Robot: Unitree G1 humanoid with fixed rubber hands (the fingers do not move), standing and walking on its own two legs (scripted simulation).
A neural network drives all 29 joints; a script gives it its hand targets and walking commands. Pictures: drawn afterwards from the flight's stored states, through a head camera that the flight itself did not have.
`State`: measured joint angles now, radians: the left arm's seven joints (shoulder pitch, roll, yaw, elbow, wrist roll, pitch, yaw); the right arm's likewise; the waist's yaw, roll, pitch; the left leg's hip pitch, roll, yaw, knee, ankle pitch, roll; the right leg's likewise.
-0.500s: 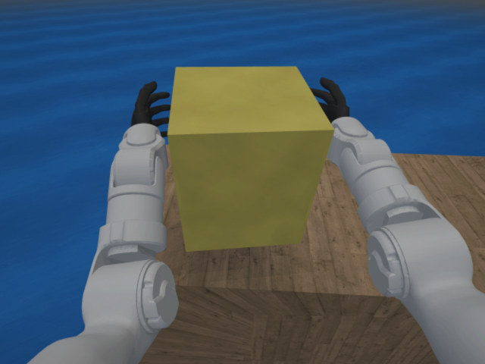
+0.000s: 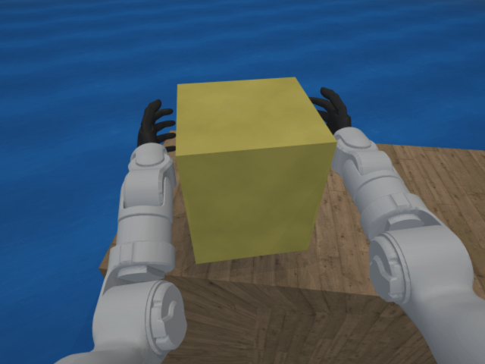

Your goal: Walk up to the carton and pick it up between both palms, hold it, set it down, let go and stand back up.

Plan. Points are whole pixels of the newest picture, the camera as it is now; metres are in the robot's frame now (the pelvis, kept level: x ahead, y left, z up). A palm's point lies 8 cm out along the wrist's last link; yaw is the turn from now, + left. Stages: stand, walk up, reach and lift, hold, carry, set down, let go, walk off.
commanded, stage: set down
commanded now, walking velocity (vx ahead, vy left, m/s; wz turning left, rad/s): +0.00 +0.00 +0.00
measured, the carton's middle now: (245, 170) +0.43 +0.02 +0.13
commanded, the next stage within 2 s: none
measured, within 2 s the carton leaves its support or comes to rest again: neither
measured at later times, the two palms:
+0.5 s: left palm (160, 166) +0.39 +0.16 +0.17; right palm (334, 144) +0.45 -0.14 +0.18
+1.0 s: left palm (164, 180) +0.39 +0.16 +0.14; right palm (331, 156) +0.45 -0.14 +0.15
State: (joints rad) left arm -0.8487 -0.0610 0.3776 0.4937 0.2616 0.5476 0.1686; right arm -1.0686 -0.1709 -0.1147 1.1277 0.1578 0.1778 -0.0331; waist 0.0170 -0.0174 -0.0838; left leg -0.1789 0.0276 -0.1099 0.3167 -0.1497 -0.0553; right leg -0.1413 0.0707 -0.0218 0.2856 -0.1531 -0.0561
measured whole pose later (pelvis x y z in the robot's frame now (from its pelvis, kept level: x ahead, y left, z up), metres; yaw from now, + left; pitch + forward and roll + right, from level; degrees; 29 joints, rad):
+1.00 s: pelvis +0.00 -0.01 +0.00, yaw -3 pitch +7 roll +0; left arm -0.77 -0.19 0.46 0.46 0.32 0.41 0.20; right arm -1.03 -0.17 -0.28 1.18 -0.08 0.03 0.08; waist 0.11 -0.02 -0.09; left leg -0.29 0.05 -0.04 0.28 -0.11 -0.07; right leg -0.30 0.07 -0.03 0.30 -0.13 -0.07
